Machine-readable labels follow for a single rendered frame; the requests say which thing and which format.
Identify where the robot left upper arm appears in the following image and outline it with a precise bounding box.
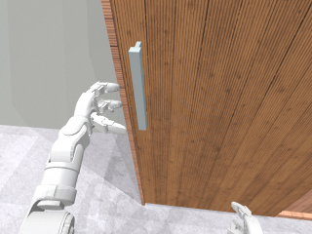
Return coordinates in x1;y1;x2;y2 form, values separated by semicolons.
20;211;75;234

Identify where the left robot forearm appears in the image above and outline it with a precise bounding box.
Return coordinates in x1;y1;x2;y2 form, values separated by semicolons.
17;116;93;234

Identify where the wardrobe door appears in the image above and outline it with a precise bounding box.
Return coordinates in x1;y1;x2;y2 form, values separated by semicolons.
111;0;312;217
284;189;312;214

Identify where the handle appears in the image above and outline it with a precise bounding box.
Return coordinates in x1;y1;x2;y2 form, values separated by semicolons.
129;41;147;131

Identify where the robot right hand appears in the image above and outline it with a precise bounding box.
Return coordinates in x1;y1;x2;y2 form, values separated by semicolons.
227;201;264;234

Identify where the robot left hand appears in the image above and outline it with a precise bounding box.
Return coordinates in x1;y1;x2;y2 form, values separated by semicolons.
73;81;127;135

